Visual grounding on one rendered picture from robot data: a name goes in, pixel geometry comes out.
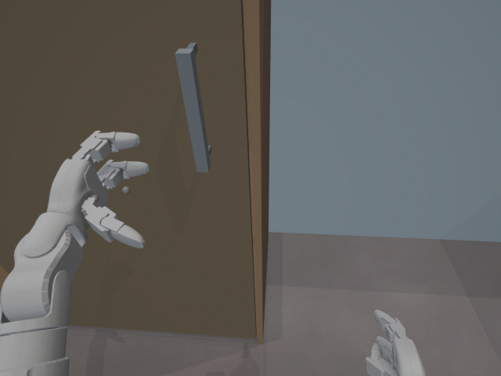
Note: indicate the robot right hand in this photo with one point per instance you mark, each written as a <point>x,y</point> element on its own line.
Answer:
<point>403,357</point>

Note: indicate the robot left hand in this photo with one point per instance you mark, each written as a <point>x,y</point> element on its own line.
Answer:
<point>77,181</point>

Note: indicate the handle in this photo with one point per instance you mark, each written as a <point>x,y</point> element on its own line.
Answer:
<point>187,71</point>

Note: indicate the left robot forearm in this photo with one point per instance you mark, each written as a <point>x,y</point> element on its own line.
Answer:
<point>35,297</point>

